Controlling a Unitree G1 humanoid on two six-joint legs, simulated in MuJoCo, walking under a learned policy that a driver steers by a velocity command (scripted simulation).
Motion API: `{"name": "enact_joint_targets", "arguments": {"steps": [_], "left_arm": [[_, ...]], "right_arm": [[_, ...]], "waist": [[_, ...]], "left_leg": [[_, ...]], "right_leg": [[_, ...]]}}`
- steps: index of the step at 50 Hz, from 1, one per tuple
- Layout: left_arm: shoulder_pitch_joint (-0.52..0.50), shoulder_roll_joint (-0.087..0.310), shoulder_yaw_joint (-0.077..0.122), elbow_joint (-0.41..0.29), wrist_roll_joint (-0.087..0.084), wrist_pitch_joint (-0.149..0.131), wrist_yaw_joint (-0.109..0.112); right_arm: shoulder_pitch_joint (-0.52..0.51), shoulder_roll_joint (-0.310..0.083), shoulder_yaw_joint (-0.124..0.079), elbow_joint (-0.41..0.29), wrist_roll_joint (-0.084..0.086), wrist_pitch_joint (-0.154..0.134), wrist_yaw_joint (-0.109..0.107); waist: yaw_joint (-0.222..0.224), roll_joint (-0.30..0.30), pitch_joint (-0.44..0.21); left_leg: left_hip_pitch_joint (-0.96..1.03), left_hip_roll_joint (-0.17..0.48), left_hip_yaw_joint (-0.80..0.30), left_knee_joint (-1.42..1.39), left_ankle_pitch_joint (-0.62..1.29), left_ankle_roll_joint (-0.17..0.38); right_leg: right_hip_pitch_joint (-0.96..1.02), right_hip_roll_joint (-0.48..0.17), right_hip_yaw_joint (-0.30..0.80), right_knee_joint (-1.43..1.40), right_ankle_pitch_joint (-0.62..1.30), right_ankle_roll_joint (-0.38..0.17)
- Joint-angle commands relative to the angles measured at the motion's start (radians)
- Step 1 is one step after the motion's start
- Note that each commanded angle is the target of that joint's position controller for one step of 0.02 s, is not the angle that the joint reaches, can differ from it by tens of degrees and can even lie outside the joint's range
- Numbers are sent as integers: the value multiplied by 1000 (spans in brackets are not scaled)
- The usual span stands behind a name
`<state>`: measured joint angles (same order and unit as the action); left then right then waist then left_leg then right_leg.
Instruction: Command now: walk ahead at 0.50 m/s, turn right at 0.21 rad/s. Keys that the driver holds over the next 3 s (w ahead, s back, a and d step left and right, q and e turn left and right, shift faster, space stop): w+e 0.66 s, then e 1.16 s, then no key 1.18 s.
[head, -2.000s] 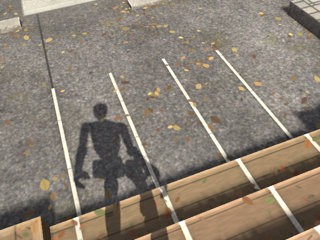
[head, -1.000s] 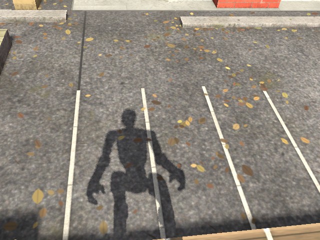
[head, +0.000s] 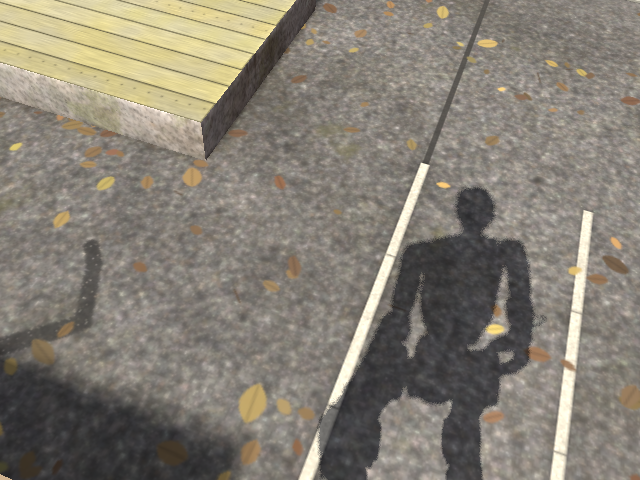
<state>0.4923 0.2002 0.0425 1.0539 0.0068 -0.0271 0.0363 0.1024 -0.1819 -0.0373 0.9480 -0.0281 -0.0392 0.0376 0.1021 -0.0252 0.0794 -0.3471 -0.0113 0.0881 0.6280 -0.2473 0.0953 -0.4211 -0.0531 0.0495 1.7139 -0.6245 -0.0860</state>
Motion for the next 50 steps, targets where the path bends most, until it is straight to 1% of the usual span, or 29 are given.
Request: {"name": "enact_joint_targets", "arguments": {"steps": [1,3,5,8,10,15,19,22,24,25,26,27,28,29,30,31,32,33,34,35,37,39,42,44,45,46,47,48,50], "left_arm": [[-9,88,26,-57,45,13,-17],[-30,24,19,-55,43,34,-37],[-41,33,26,-59,57,40,-49],[-106,58,40,-80,37,43,-55],[-233,53,42,-116,36,27,-68],[-424,37,28,-174,35,1,-95],[-627,24,7,-237,21,-15,-102],[-675,20,-5,-252,32,-17,-113],[-568,35,-3,-216,43,-14,-103],[-401,67,11,-165,31,-8,-99],[-238,114,32,-102,37,-8,-89],[-130,189,60,-69,57,-11,-88],[-11,260,84,-71,36,0,-81],[76,262,73,-87,12,11,-57],[41,278,74,-86,28,27,-16],[-77,202,58,-107,32,27,-7],[-154,173,51,-137,22,18,-7],[-228,122,29,-153,15,-5,-18],[-294,139,27,-167,4,-22,-19],[-310,174,37,-170,8,-34,-23],[-316,173,42,-182,5,-42,-32],[-273,156,45,-181,-9,-41,-43],[-205,167,53,-192,-12,-18,-48],[-212,177,59,-211,-2,-8,-41],[-211,167,59,-222,-3,-8,-37],[-181,112,47,-252,-8,-17,-36],[-10,68,41,-267,-29,-7,-21],[-62,154,55,-259,5,15,-22],[-189,147,61,-285,21,46,-42]], "right_arm": [[167,-101,-20,-1,-1,-19,-21],[184,-116,-19,14,4,-49,-34],[252,-148,-30,42,13,-61,-47],[290,-98,-24,46,11,-63,-49],[340,-61,-9,78,19,-74,-59],[399,-76,-1,88,-10,-84,-70],[522,-77,1,110,-22,-72,-81],[558,-76,3,125,-22,-48,-100],[540,-91,5,123,-14,-26,-89],[527,-117,-3,120,-16,-19,-90],[485,-130,-4,105,-6,-25,-73],[468,-122,-9,80,4,-30,-60],[447,-96,-8,12,33,-33,-64],[333,-158,-17,-58,46,-47,-64],[233,-116,-2,-129,33,-57,-62],[214,-131,-5,-102,-3,-55,-60],[227,-135,-12,-96,-27,-42,-57],[267,-134,-16,-80,-36,-28,-55],[212,-87,-4,-112,-25,-6,-52],[216,-56,5,-119,-31,3,-49],[226,-50,11,-128,-4,-6,-48],[180,-64,8,-133,11,-18,-48],[61,-95,2,-180,6,-16,-56],[101,-112,-8,-172,-1,-23,-56],[157,-134,-15,-159,-10,-35,-58],[242,-214,-32,-162,-26,-50,-64],[243,-281,-47,-191,-7,-34,-60],[203,-232,-46,-208,15,-10,-64],[79,-136,-18,-233,3,21,-74]], "waist": [[-87,128,-30],[-52,105,20],[-45,111,-13],[-42,70,-26],[-73,90,2],[-129,38,40],[-231,45,143],[-255,13,171],[-202,34,104],[-117,85,6],[-30,-6,-81],[19,-124,-127],[46,-162,-376],[116,-2,-511],[77,-57,-420],[14,67,-228],[-39,83,-158],[-115,178,-96],[-164,153,3],[-180,109,-13],[-184,-5,-90],[-145,-60,-134],[-94,-67,-131],[-127,-48,-107],[-154,-20,-103],[-168,127,-178],[-109,333,-362],[-124,230,-364],[-105,136,-165]], "left_leg": [[148,365,-334,-268,259,96],[-11,307,-256,-306,303,71],[56,315,-234,-280,501,103],[152,266,-144,-247,440,73],[228,254,-140,-212,291,29],[162,235,-51,-99,67,0],[256,251,-50,1,71,11],[312,265,-35,111,199,15],[262,243,12,286,483,15],[206,269,-18,455,548,34],[142,213,42,671,583,17],[-200,116,97,1072,-89,-7],[-588,64,28,1467,-635,-35],[-699,72,-87,1409,-516,-49],[-825,45,-90,1298,-401,-66],[-813,107,-101,1136,-284,-60],[-713,112,-96,1091,-278,-66],[-566,151,-144,888,-131,-79],[-386,148,-129,653,-70,-120],[-243,124,-99,540,-34,-137],[-75,82,-80,318,101,-135],[-13,44,-82,167,260,-119],[4,11,-99,58,237,-118],[108,2,-115,-61,209,-114],[198,25,-129,-137,255,-105],[354,237,-300,-143,537,-61],[509,532,-558,-140,781,89],[441,492,-633,-203,523,140],[227,359,-426,-295,201,94]], "right_leg": [[-295,-60,34,-221,325,8],[-207,-42,47,-421,442,48],[-233,-37,43,-480,462,56],[-323,-38,47,-597,678,13],[-415,-28,79,-690,813,-5],[-306,27,-3,-949,1120,-16],[-348,31,-74,-1135,1080,-8],[-310,23,-142,-1245,996,-22],[-61,77,-229,-1278,866,-50],[147,45,-168,-1277,811,-82],[354,117,-244,-1292,846,-96],[681,8,-106,-1250,1010,-180],[1114,-267,199,-892,1375,-336],[1172,-358,401,-1048,1259,-394],[1046,-382,550,-1289,709,-399],[816,-343,499,-1385,438,-335],[610,-330,495,-1398,471,-329],[366,-277,406,-1402,569,-290],[79,-185,292,-1455,728,-257],[-21,-120,210,-1441,931,-245],[-42,-43,98,-1380,1176,-194],[29,-4,76,-1329,1157,-147],[106,-25,171,-1270,987,-116],[80,-20,241,-1193,813,-88],[42,28,240,-1103,706,-60],[-37,114,154,-858,493,-14],[-138,223,21,-591,-104,9],[-215,157,-6,-484,-59,14],[-218,93,1,-476,103,39]]}}
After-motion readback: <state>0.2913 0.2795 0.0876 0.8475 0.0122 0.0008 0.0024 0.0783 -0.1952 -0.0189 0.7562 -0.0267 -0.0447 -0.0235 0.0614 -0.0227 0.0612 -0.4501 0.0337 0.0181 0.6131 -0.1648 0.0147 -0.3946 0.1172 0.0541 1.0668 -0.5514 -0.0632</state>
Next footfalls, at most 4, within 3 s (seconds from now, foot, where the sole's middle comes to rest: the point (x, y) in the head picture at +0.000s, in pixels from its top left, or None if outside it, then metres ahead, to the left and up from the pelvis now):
0.52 right None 0.42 -0.12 -0.91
0.90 left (350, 409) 0.68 -0.02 -0.91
1.32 right None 0.48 -0.14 -0.91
1.86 left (353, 423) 0.65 -0.03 -0.91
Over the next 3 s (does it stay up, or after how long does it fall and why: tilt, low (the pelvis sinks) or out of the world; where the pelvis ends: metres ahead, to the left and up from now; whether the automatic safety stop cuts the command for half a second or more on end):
stays up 0.51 -0.04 -0.13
